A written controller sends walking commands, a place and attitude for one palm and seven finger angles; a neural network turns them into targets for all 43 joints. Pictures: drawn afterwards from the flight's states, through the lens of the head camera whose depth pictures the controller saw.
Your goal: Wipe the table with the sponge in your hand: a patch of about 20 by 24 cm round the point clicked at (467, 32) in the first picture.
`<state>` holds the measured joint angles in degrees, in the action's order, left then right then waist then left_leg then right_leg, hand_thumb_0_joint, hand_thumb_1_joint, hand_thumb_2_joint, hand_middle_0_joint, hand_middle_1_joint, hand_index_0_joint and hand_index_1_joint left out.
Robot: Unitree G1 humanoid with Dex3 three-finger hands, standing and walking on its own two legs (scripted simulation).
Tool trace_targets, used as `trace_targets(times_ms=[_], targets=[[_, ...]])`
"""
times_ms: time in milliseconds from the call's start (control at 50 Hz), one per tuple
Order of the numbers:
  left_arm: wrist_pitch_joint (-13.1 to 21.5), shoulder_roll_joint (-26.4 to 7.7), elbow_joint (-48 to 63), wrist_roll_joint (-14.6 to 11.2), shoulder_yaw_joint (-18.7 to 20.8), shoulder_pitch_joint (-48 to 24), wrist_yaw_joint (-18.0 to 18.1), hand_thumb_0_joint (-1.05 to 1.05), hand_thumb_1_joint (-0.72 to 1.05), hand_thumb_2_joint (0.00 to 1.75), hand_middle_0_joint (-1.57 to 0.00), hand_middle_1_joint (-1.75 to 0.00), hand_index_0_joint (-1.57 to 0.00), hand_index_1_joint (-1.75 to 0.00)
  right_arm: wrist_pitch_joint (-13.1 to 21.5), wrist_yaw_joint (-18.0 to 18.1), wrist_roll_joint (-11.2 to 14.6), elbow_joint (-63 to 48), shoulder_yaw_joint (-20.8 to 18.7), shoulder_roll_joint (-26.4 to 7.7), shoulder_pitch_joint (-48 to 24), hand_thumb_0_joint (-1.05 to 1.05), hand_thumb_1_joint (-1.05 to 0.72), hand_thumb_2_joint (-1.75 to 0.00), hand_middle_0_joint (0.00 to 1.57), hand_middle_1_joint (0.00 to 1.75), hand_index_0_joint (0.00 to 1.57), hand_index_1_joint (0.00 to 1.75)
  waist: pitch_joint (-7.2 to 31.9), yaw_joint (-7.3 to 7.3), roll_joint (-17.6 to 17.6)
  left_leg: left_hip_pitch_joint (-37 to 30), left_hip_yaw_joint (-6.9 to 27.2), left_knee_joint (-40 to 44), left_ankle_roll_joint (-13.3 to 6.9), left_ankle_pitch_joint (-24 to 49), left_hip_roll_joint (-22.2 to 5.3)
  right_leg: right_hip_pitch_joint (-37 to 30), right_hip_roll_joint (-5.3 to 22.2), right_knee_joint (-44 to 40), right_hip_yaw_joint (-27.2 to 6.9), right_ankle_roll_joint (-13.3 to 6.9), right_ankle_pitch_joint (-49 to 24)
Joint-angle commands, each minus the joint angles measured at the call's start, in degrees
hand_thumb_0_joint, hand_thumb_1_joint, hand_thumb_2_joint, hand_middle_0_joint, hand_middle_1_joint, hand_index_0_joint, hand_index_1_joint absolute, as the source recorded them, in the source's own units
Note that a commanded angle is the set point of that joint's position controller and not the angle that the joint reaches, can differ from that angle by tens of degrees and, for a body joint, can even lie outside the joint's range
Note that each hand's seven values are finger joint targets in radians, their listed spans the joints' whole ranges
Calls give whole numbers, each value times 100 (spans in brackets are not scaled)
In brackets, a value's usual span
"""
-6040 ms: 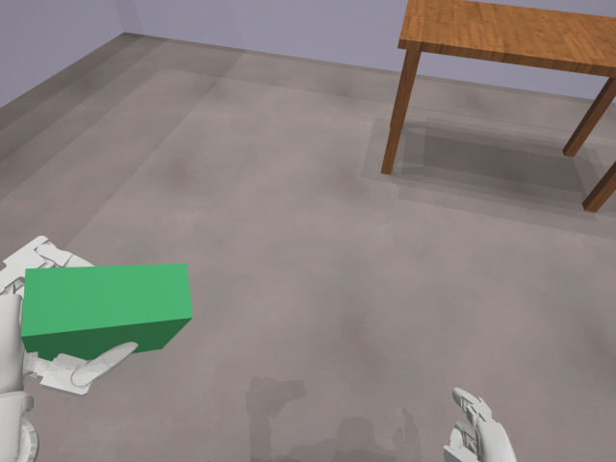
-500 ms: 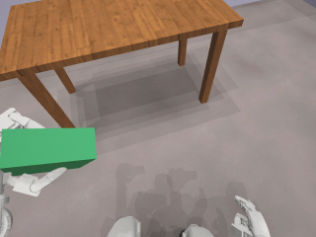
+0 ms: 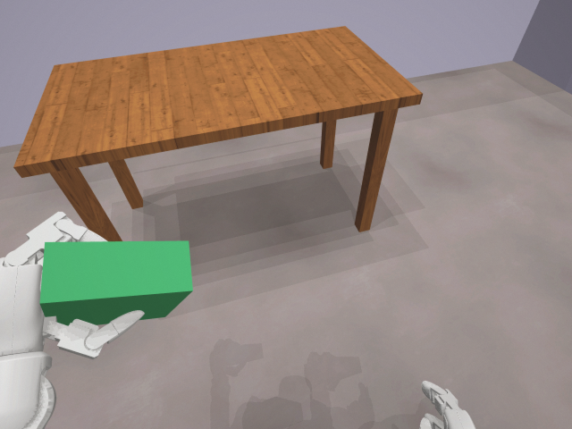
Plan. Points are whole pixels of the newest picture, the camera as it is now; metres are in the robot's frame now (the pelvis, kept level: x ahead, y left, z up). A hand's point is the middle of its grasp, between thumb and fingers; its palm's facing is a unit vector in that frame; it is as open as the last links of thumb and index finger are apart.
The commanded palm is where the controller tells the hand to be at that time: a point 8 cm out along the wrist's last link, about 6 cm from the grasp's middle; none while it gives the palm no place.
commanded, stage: take the last steps up to it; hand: left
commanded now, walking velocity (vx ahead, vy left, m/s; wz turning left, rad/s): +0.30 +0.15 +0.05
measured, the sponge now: (137, 285) +0.24 +0.18 +0.15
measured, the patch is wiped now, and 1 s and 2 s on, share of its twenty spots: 0.00 0.00 0.00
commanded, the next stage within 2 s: none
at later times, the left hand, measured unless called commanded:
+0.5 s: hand (61, 216) +0.31 +0.29 +0.18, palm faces +0.36 -0.81 -0.46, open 9.8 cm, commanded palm +0.24 +0.34 +0.19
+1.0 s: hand (54, 160) +0.42 +0.35 +0.18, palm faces +0.35 -0.82 -0.45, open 9.9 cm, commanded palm +0.36 +0.41 +0.19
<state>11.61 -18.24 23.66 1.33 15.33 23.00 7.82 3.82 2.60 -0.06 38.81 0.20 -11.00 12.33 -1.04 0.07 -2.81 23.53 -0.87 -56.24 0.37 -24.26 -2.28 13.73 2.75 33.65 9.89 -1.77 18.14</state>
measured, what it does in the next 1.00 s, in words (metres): walks ahead: left foot, then right foot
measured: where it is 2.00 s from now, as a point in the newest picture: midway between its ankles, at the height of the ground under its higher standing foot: (228, 385)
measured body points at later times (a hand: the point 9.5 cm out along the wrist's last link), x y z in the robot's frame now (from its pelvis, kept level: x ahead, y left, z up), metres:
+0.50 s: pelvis +0.08 +0.06 +0.01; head +0.12 +0.06 +0.45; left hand +0.28 +0.33 +0.20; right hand +0.25 -0.16 -0.09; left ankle +0.08 +0.17 -0.73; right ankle +0.07 -0.05 -0.68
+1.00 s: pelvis +0.20 +0.13 -0.01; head +0.25 +0.15 +0.44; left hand +0.39 +0.40 +0.20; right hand +0.37 -0.14 -0.08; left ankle +0.27 +0.26 -0.73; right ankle +0.14 -0.03 -0.72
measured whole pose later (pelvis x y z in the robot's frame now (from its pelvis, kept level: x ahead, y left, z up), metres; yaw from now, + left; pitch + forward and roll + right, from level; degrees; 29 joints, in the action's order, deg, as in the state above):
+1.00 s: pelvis +0.20 +0.13 -0.01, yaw +0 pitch -1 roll +1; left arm 14.8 -23.6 37.7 0.5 21.0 28.0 9.2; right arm 4.3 3.0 -0.1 33.4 -4.6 -14.6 10.0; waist -7.0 0.2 3.7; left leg 22.0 -8.3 -33.7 -0.6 -9.6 -4.1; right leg 13.7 10.3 43.3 6.8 2.9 27.0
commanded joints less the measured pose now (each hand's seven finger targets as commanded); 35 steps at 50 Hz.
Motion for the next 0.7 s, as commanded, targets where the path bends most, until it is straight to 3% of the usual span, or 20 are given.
trace_targets(times_ms=[0, 60, 160, 200, 240, 260, 280, 300, 320, 340, 360, 420, 480, 540, 560, 580, 600, 620, 660, 680], targets=[[557, -1558, 1398, -236, 1444, 190, 113, 0, 10, 130, -120, -160, -120, -160, 120, 57, -5, -953, -273, -606, -700, 0, -90, -90, 20, 30, 20, 30, -142, 9, 605, 1415, 270, -993, 88, 566, -373, -324, 1959, -2162, -2266, -798, -345], [655, -1419, 1383, -265, 1473, 442, 118, 0, 10, 130, -120, -160, -120, -160, 35, -3, 4, -1041, -241, -509, -657, 0, -90, -90, 20, 30, 20, 30, 362, -22, 1086, 894, -146, 346, 94, 741, -401, -707, 1616, -1863, -1228, -578, -1145], [556, -1212, 1561, -269, 1266, 422, 243, 0, 10, 130, -120, -160, -120, -160, 189, 25, 6, -1222, -329, -499, -615, 0, -90, -90, 20, 30, 20, 30, 540, 163, 1382, 88, -774, 1897, -39, 625, -113, -943, 1601, -1596, -1327, -575, -1327], [513, -1219, 1659, -240, 1232, 200, 286, 0, 10, 130, -120, -160, -120, -160, 223, 65, -21, -1207, -367, -541, -519, 0, -90, -90, 20, 30, 20, 30, 560, 107, 1378, -417, -951, 2409, -47, 856, 21, -773, 1483, -1416, -1247, -470, -1066], [512, -1162, 1827, -230, 1103, -59, 307, 0, 10, 130, -120, -160, -120, -160, 261, 126, -4, -1209, -414, -610, -421, 0, -90, -90, 20, 30, 20, 30, 633, -10, 947, -1154, -988, 3032, -87, 1134, 57, -548, 1247, -861, -979, -263, -783], [545, -1175, 1948, -212, 1088, -192, 308, 0, 10, 130, -120, -160, -120, -160, 295, 171, 8, -1228, -459, -680, -357, 0, -90, -90, 20, 30, 20, 30, 718, -63, 449, -1707, -859, 3264, -186, 1205, -46, -210, 1008, -134, -820, -110, -962], [580, -1148, 2117, -214, 1060, -311, 316, 0, 10, 130, -120, -160, -120, -160, 318, 182, 23, -1241, -515, -830, -310, 0, -90, -90, 20, 30, 20, 30, 894, -157, -635, -2332, 123, 3510, -520, 1400, -718, 512, 573, 1059, -449, 126, -654], [629, -1165, 2281, -189, 1048, -306, 325, 0, 10, 130, -120, -160, -120, -160, 333, 150, 48, -1285, -539, -851, -336, 0, -90, -90, 20, 30, 20, 30, 997, -94, -1609, -3005, 1491, 3570, -1053, 2714, -1709, 1617, 115, 2254, -185, 329, 1378], [652, -1332, 2233, -93, 1073, -339, 325, 0, 10, 130, -120, -160, -120, -160, 372, 107, 64, -1311, -513, -777, -325, 0, -90, -90, 20, 30, 20, 30, 881, -70, -1304, -2951, 1812, 3719, -1328, 3215, -1947, 2024, 44, 3084, -444, 246, 1920], [655, -1661, 2100, -113, 1313, -312, 289, 0, 10, 130, -120, -160, -120, -160, 430, 124, 1, -1137, -459, -718, -374, 0, -90, -90, 20, 30, 20, 30, 853, -54, -1388, -2620, 1930, 3782, -1481, 2738, -2023, 2148, 256, 3455, -650, 267, 1796], [612, -1482, 2174, -143, 1219, -242, 269, 0, 10, 130, -120, -160, -120, -160, 452, 94, 26, -1115, -449, -676, -431, 0, -90, -90, 20, 30, 20, 30, 684, -57, -1249, -2389, 1717, 3735, -1541, 2540, -1946, 2237, 393, 3342, -756, 292, 1626], [603, -1282, 2526, -247, 1203, 245, 234, 0, 10, 130, -120, -160, -120, -160, 560, 19, 125, -1076, -429, -680, -457, 0, -90, -90, 20, 30, 20, 30, 633, 28, -1220, -1943, 553, 3678, -1199, 2384, -1409, 1742, 342, 2219, -415, 335, 958], [576, -1260, 2384, -309, 1268, 556, 217, 0, 10, 130, -120, -160, -120, -160, 607, -2, 82, -1074, -352, -663, -455, 0, -90, -90, 20, 30, 20, 30, 672, 11, -1156, -1469, 157, 3650, -945, 2383, -1243, 795, 91, 961, -21, 348, 467], [436, -1258, 1723, -312, 1374, 670, 217, 0, 10, 130, -120, -160, -120, -160, 498, 57, 83, -1036, -330, -663, -463, 0, -90, -90, 20, 30, 20, 30, 820, 47, -625, -1003, -156, 2820, -656, 1980, -1060, -401, -68, -419, 166, 289, -206], [419, -1209, 1592, -293, 1332, 524, 201, 0, 10, 130, -120, -160, -120, -160, 439, 69, 91, -1022, -334, -640, -486, 0, -90, -90, 20, 30, 20, 30, 872, 52, -138, -537, -285, 2106, -544, 1702, -902, -979, 199, -847, -199, 162, -478], [396, -1402, 1351, -234, 1442, 433, 187, 0, 10, 130, -120, -160, -120, -160, 356, 69, 81, -1017, -341, -559, -454, 0, -90, -90, 20, 30, 20, 30, 945, 35, 1127, 380, -682, 788, -340, 960, -433, -1608, 1166, -1241, -1710, -250, -512], [377, -1533, 1106, -277, 1584, 350, 173, 0, 10, 130, -120, -160, -120, -160, 311, 37, 44, -1157, -330, -542, -641, 0, -90, -90, 20, 30, 20, 30, 756, 82, 2202, 1718, -542, -659, -94, -687, 131, -1986, 2402, -1718, -3840, -851, -992], [405, -1520, 1044, -361, 1670, 74, 177, 0, 10, 130, -120, -160, -120, -160, 300, 10, 31, -1099, -341, -607, -699, 0, -90, -90, 20, 30, 20, 30, 585, 72, 1883, 1933, 188, -1448, 12, -485, -90, -1684, 2731, -1866, -3975, -985, -848], [460, -1390, 774, -359, 1555, 201, 68, 0, 10, 130, -120, -160, -120, -160, 194, -26, 54, -982, -360, -631, -656, 0, -90, -90, 20, 30, 20, 30, 234, 21, 1397, 2050, 391, -1813, 89, -12, -336, -1259, 2416, -1803, -3283, -926, -776], [533, -1309, 818, -340, 1485, 310, 53, 0, 10, 130, -120, -160, -120, -160, 112, -33, 33, -907, -304, -595, -642, 0, -90, -90, 20, 30, 20, 30, 192, 9, 1107, 2023, 305, -1706, 138, 258, -403, -1151, 2133, -1674, -2373, -766, -1431]])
